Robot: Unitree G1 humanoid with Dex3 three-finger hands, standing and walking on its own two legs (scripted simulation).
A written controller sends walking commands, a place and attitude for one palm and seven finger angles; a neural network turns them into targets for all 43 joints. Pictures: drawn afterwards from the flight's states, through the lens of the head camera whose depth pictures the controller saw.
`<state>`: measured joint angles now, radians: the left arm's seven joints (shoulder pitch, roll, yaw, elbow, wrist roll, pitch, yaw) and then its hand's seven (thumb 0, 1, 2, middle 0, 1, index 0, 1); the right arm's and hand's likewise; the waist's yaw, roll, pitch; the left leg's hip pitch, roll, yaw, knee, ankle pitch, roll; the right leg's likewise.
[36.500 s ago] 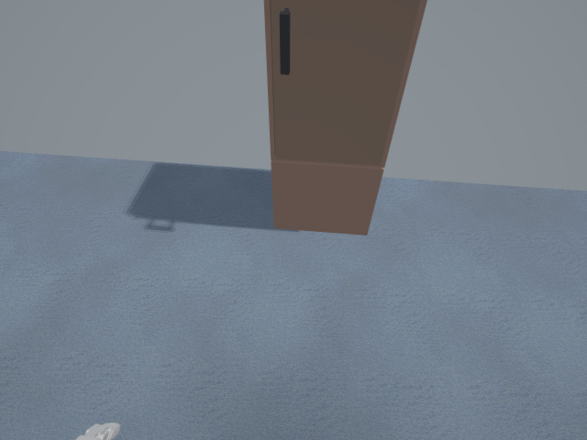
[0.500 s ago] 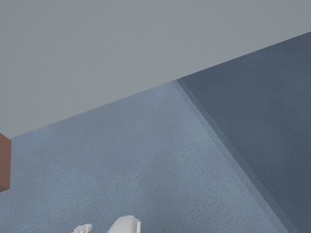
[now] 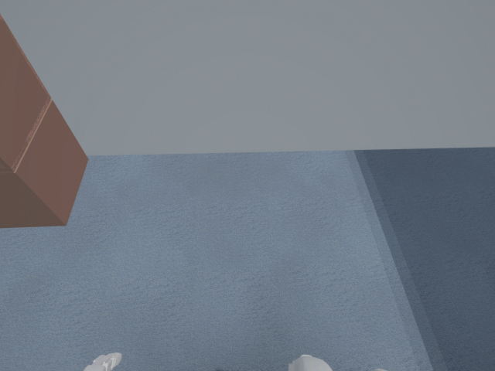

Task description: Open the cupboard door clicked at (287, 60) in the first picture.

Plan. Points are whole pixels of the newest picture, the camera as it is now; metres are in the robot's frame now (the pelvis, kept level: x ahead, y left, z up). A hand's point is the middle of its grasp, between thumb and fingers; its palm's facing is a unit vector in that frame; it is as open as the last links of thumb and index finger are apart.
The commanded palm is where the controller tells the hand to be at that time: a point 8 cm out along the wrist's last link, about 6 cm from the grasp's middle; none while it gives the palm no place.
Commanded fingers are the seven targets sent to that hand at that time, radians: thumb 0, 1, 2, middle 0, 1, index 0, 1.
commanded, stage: turn to face it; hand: left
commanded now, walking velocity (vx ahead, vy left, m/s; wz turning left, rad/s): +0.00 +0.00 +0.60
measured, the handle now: out of the picture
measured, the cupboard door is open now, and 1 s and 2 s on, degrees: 47 47 47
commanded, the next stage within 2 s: take the last steps up to it in 1.38 s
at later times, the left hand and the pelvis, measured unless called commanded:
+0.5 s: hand out of the picture +0.00 +0.16 -0.16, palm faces +0.35 -0.90 -0.25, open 7.4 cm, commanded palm none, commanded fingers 0.00 0.90 0.90 -0.20 -0.30 -0.20 -0.30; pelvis +0.01 -0.04 +0.00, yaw +20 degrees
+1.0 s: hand out of the picture +0.03 +0.22 -0.15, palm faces +0.55 -0.80 -0.25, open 7.4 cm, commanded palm none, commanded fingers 0.00 0.90 0.90 -0.20 -0.30 -0.20 -0.30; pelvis +0.04 -0.02 +0.00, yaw +35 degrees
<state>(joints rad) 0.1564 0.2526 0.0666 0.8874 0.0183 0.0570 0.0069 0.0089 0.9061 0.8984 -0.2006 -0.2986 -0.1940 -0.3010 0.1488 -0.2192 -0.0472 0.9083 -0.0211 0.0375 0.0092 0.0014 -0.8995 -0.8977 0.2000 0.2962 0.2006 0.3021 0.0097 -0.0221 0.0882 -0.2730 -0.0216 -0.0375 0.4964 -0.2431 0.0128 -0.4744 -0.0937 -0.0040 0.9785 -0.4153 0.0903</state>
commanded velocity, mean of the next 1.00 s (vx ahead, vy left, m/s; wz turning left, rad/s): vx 0.00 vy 0.00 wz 0.60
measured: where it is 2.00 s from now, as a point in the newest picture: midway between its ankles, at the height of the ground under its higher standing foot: outside the picture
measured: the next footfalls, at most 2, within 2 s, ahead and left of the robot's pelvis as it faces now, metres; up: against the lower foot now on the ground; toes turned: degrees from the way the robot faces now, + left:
right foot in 0.12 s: +0.06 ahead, -0.14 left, +0.00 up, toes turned +2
left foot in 0.58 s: +0.01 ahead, +0.09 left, +0.00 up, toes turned +28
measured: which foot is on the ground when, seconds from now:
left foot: down 0.00-0.12, up 0.14-0.56, down 0.58-1.00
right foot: up 0.00-0.10, down 0.12-0.58, up 0.60-1.00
